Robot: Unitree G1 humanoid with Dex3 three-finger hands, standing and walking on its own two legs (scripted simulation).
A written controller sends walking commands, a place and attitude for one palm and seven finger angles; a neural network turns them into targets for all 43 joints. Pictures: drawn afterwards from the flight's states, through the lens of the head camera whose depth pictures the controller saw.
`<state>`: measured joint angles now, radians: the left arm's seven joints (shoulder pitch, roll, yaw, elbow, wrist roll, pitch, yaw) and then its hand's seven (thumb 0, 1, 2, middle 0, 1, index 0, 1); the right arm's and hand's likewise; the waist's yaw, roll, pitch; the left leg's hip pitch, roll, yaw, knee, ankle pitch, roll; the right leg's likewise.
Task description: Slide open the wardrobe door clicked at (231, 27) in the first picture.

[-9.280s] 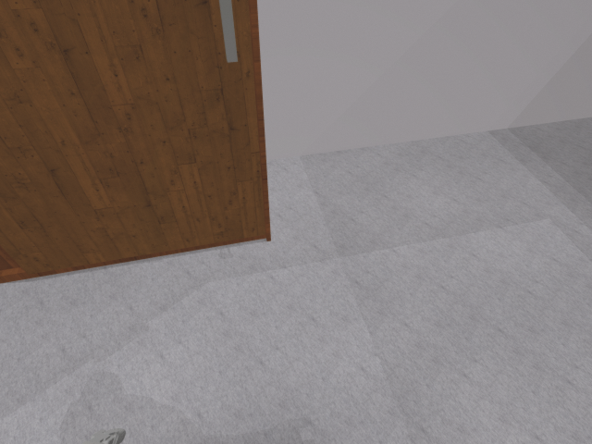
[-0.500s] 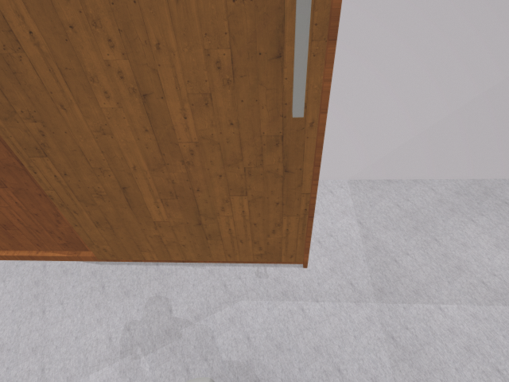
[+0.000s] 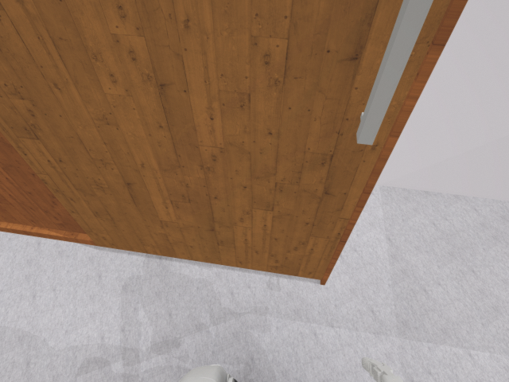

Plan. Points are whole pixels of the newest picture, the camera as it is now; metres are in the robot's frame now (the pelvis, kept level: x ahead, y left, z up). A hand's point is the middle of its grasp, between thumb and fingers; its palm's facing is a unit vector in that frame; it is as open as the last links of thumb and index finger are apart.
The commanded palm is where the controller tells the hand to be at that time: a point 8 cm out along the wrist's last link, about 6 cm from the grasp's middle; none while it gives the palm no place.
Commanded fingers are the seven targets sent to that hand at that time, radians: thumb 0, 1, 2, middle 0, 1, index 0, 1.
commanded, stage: come to a stop and stand still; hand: right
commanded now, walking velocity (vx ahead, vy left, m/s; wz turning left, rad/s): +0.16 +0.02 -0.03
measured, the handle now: (390, 58) +0.55 -0.14 +0.23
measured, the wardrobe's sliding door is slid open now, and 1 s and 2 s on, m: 0.00 0.00 0.00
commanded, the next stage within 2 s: look again from close up in 1.62 s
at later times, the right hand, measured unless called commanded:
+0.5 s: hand out of the picture +0.08 -0.20 -0.16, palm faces +0.06 +0.97 -0.23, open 7.3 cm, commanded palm none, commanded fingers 0.00 -0.90 -0.90 0.20 0.30 0.20 0.30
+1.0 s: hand out of the picture +0.02 -0.16 -0.16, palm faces +0.05 +0.98 -0.18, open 7.3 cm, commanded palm none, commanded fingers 0.00 -0.90 -0.90 0.20 0.30 0.20 0.30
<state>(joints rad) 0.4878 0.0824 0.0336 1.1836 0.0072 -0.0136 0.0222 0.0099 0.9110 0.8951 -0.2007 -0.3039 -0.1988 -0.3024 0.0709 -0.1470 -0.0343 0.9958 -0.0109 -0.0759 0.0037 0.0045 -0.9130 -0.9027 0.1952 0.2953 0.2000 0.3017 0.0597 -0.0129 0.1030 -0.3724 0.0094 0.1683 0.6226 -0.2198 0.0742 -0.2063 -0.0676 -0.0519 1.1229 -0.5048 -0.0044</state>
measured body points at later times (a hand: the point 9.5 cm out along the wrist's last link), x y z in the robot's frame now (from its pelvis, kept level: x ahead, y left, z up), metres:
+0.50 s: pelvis +0.05 -0.01 +0.01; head +0.09 -0.01 +0.46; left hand +0.18 +0.22 -0.13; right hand +0.08 -0.25 -0.14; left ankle +0.02 +0.12 -0.68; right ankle +0.13 -0.14 -0.72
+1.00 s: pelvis -0.01 +0.02 +0.02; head +0.00 +0.01 +0.47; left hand -0.02 +0.24 -0.13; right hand +0.02 -0.21 -0.14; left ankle +0.04 +0.14 -0.72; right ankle -0.03 -0.09 -0.72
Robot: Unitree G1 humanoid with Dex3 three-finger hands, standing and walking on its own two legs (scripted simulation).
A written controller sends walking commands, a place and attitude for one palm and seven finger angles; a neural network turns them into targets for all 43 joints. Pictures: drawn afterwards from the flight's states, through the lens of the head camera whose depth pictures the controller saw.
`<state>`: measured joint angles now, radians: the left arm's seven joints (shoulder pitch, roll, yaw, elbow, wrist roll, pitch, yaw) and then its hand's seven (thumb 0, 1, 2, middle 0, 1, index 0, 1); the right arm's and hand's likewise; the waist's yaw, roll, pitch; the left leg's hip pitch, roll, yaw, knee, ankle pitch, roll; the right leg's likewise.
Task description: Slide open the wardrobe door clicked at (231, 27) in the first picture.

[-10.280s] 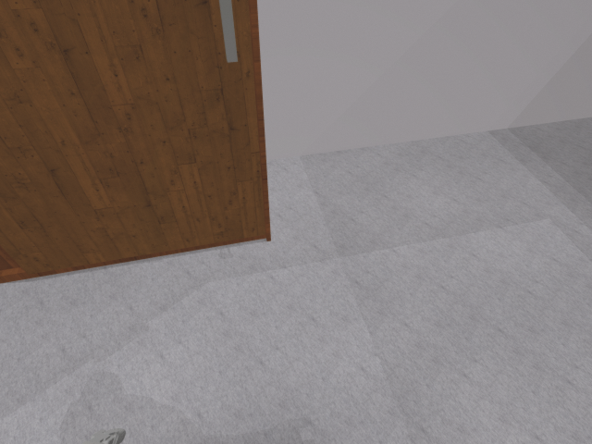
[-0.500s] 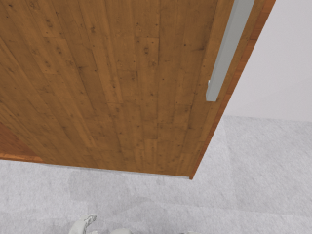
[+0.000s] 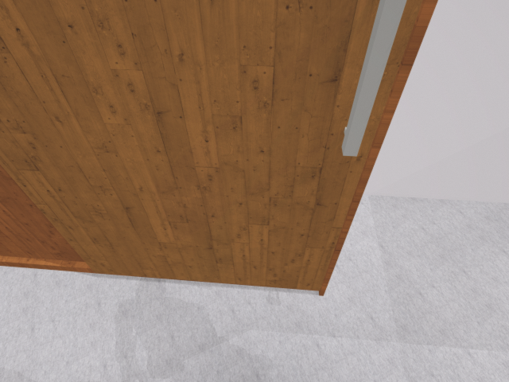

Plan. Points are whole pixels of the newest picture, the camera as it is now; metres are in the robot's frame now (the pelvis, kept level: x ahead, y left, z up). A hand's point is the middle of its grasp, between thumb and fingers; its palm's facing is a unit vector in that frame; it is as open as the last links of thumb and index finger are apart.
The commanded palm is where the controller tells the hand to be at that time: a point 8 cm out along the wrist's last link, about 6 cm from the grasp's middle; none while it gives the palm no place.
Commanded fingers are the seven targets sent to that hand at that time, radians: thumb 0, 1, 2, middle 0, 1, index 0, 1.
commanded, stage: come to a stop and stand still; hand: right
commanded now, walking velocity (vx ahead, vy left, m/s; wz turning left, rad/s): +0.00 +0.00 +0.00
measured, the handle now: (365, 79) +0.55 -0.16 +0.21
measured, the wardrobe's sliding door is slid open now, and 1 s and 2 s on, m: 0.00 0.00 0.00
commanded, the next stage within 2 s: look again from close up in 0.62 s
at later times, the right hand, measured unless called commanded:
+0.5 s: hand out of the picture -0.01 -0.17 -0.17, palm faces +0.03 +0.98 -0.21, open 7.4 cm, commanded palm none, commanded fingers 0.00 -0.90 -0.90 0.20 0.30 0.20 0.30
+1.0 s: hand out of the picture +0.04 -0.17 -0.17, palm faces +0.01 +0.98 -0.22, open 7.3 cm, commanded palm none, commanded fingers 0.00 -0.90 -0.90 0.20 0.30 0.20 0.30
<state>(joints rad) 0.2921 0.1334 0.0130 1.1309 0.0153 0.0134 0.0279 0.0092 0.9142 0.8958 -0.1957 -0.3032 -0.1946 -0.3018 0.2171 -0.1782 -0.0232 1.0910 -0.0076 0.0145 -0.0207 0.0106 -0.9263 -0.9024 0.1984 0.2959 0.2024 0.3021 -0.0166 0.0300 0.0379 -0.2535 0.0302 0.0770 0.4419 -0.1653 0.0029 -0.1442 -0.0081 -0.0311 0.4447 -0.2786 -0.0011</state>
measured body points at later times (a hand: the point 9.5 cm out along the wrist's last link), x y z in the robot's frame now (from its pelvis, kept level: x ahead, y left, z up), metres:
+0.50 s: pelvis +0.00 +0.00 +0.00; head -0.02 +0.02 +0.44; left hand -0.01 +0.21 -0.17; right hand -0.01 -0.22 -0.15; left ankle +0.05 +0.11 -0.74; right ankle -0.02 -0.12 -0.74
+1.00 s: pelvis +0.02 +0.01 +0.00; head +0.02 +0.02 +0.45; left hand +0.00 +0.23 -0.17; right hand +0.04 -0.23 -0.15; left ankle +0.05 +0.11 -0.74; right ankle -0.02 -0.12 -0.74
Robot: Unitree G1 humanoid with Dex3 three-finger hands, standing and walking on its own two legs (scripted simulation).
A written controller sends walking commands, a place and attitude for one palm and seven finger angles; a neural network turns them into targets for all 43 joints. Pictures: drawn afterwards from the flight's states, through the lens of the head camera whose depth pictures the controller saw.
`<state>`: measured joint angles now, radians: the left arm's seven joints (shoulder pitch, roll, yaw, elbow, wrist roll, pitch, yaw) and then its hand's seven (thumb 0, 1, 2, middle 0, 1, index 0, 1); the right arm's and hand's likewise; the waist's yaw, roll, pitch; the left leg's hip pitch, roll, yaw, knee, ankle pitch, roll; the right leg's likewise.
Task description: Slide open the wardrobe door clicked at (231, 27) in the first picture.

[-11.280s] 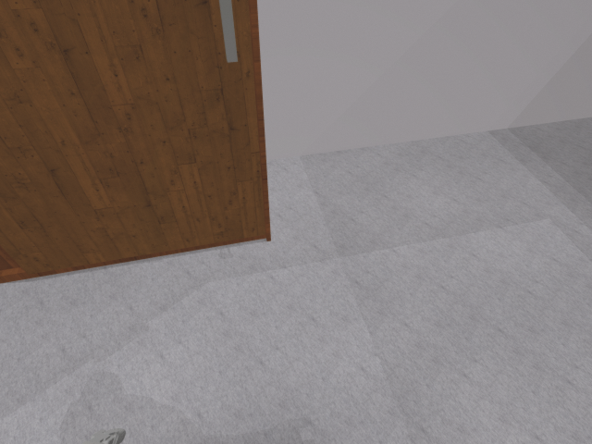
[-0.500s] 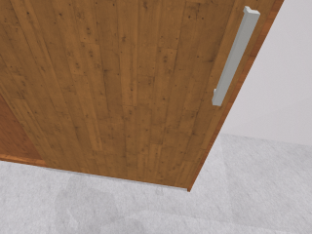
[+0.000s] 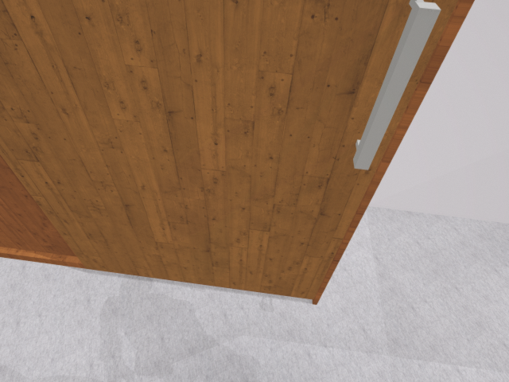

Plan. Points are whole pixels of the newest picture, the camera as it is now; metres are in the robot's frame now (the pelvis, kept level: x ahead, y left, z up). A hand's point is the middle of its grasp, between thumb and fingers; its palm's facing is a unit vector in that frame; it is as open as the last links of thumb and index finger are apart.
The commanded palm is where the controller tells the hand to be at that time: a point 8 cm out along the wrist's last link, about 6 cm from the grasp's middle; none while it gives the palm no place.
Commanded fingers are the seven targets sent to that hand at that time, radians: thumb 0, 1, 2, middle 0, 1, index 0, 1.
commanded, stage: look again from close up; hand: right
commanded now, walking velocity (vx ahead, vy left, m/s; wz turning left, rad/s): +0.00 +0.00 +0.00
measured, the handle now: (384, 93) +0.53 -0.18 +0.21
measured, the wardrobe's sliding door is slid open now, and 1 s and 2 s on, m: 0.00 0.00 0.00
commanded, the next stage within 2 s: raise the hand with hooked fingers in 0.48 s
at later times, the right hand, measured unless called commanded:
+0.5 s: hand out of the picture +0.02 -0.18 -0.17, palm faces +0.03 +0.98 -0.21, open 7.3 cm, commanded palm none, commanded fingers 0.00 -0.90 -0.90 0.20 0.30 0.20 0.30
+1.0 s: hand out of the picture +0.15 -0.20 -0.02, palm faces +0.13 +0.99 +0.03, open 8.5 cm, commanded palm +0.13 -0.25 +0.00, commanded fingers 0.00 -0.39 -0.68 0.24 0.63 0.24 0.63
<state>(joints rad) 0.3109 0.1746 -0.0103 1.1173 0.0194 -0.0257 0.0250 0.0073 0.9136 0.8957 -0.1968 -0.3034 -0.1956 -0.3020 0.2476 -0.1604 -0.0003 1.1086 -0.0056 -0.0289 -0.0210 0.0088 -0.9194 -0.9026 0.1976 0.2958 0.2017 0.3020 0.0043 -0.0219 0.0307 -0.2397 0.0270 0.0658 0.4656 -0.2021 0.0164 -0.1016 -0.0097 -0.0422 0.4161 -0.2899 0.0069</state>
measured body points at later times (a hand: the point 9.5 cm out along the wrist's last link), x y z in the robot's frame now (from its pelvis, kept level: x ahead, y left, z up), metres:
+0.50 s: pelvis +0.01 +0.00 +0.00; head +0.02 +0.01 +0.45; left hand +0.02 +0.23 -0.16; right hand +0.02 -0.23 -0.15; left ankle +0.03 +0.11 -0.74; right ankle -0.04 -0.12 -0.74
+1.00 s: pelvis -0.01 +0.00 -0.05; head +0.01 -0.02 +0.40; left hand +0.23 +0.24 -0.06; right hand +0.14 -0.25 -0.02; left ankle +0.03 +0.11 -0.74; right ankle -0.04 -0.12 -0.74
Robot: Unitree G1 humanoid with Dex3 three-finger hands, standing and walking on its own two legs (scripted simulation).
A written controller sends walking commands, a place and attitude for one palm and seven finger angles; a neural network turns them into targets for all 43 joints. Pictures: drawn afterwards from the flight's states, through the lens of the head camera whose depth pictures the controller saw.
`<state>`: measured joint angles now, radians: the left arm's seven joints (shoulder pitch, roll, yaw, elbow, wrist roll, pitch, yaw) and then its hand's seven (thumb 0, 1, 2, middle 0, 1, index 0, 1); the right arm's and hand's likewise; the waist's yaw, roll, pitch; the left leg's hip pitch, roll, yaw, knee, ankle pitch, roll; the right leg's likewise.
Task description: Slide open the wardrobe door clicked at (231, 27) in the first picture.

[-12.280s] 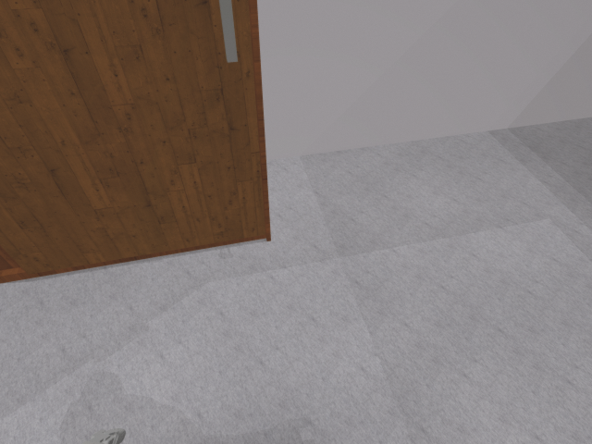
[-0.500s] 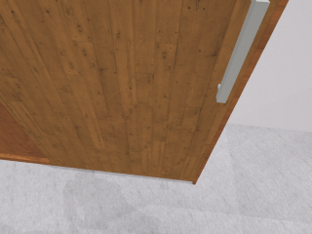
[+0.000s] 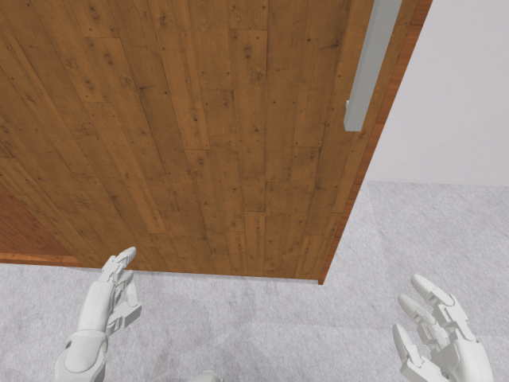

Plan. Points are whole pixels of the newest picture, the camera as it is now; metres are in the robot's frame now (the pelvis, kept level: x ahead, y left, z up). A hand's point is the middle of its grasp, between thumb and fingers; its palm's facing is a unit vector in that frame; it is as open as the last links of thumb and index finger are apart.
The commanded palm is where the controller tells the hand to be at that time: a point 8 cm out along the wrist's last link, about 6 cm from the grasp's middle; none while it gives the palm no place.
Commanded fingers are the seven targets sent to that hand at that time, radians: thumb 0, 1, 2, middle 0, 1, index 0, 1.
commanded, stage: raise the hand with hooked fingers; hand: right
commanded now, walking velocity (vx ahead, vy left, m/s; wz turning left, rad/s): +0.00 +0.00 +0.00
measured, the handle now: (371, 41) +0.55 -0.16 +0.26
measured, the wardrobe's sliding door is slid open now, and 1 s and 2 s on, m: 0.00 0.00 0.00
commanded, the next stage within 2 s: move the hooked fingers beside the handle in 1.68 s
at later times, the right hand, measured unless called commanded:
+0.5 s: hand (468, 280) +0.23 -0.24 +0.12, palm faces +0.10 +0.99 -0.07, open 11.6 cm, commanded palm +0.19 -0.29 +0.14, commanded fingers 0.00 0.20 -0.43 0.28 1.00 0.28 1.00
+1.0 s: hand out of the picture +0.27 -0.29 +0.22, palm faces +0.14 +0.99 -0.06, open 13.8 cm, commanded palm +0.24 -0.33 +0.23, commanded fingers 0.00 0.50 -0.30 0.30 1.20 0.30 1.20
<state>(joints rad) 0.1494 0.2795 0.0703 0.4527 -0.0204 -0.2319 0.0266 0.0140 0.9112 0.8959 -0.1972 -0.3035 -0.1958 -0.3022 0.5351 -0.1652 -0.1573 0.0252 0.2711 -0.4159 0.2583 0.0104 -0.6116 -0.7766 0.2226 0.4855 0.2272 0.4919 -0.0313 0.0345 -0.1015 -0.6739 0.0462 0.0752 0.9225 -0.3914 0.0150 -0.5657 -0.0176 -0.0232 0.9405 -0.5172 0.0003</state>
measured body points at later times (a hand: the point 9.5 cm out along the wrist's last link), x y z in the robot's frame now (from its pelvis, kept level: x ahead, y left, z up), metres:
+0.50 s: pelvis +0.01 -0.02 +0.02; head +0.03 -0.02 +0.47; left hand +0.17 +0.21 -0.05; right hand +0.22 -0.30 +0.13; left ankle +0.04 +0.11 -0.69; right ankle -0.03 -0.12 -0.69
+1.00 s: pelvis +0.02 -0.01 +0.05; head +0.00 +0.00 +0.50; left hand +0.23 +0.19 -0.01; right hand +0.26 -0.34 +0.22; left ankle +0.04 +0.11 -0.69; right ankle -0.02 -0.12 -0.69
